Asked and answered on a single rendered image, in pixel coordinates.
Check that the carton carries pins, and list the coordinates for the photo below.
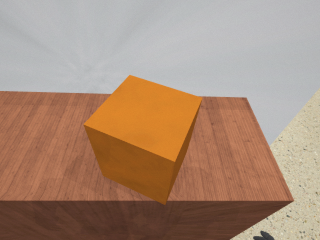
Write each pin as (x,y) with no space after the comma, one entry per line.
(141,133)

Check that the right robot hand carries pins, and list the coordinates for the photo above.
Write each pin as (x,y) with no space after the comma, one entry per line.
(266,236)

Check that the pedestal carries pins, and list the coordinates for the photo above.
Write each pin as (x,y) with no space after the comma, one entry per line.
(52,187)

